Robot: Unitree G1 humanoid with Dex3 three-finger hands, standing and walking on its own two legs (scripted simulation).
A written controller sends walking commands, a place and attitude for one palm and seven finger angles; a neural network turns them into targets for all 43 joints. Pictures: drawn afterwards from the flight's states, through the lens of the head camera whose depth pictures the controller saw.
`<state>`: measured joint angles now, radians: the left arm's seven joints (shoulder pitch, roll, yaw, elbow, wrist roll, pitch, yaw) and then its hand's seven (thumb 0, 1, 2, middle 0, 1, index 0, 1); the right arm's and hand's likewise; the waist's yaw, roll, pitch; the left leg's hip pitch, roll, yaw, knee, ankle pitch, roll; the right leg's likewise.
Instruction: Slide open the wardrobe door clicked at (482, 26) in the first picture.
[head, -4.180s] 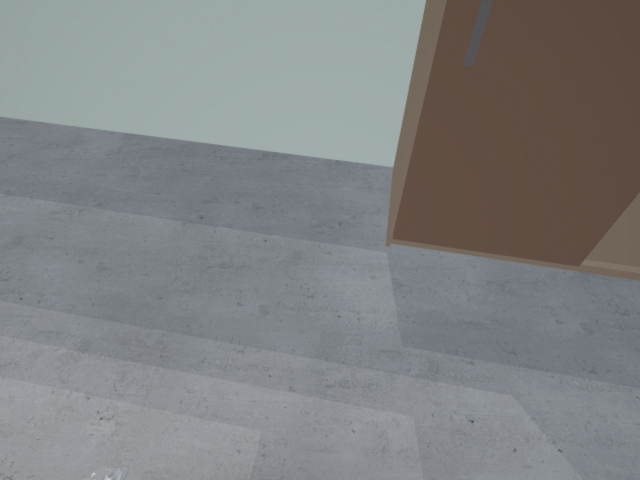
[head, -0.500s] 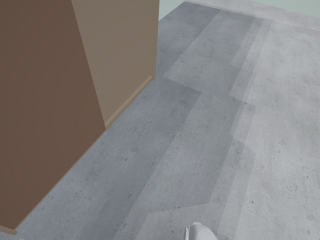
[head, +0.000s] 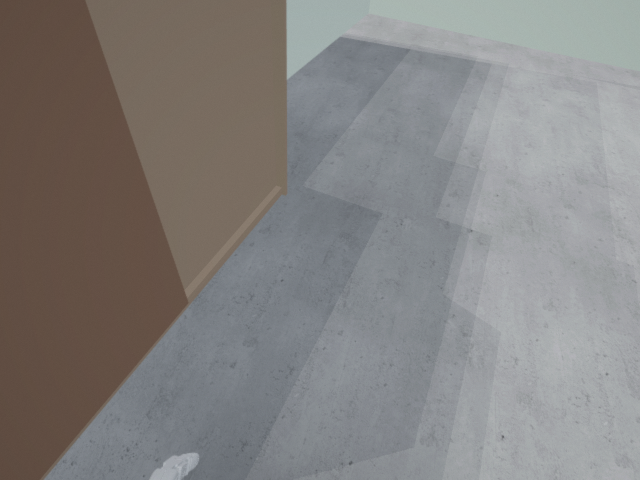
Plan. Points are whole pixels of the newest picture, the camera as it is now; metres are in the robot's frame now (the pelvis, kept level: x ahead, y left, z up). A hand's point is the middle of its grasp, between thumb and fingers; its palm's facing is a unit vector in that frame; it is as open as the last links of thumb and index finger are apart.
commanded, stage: turn to face it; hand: left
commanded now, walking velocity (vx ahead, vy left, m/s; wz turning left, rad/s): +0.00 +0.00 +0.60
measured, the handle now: out of the picture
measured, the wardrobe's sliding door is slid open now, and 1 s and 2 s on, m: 0.00 0.00 0.00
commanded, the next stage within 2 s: take the last steps up to it in 1.80 s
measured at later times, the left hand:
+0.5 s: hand out of the picture +0.03 +0.24 -0.15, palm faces +0.26 -0.93 -0.26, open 7.4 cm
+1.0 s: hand out of the picture -0.08 +0.14 -0.13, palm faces +0.54 -0.79 -0.29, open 7.4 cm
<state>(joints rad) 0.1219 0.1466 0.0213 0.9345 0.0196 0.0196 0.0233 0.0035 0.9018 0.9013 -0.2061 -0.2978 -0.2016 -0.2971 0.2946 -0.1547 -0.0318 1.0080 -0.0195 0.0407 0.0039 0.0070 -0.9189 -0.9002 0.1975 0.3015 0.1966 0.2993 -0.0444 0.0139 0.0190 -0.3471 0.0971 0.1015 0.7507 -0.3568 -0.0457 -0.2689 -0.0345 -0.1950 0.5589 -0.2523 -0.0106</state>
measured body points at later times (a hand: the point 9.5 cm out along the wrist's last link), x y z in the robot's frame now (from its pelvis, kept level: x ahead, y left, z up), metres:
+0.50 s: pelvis -0.01 +0.01 +0.02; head +0.02 +0.03 +0.47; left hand +0.02 +0.29 -0.13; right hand +0.07 -0.24 -0.12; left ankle +0.02 +0.09 -0.73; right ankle -0.01 -0.17 -0.67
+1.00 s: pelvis -0.03 -0.06 +0.02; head +0.03 -0.06 +0.46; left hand -0.11 +0.18 -0.11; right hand +0.17 -0.25 -0.14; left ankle -0.13 +0.08 -0.66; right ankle +0.00 -0.15 -0.73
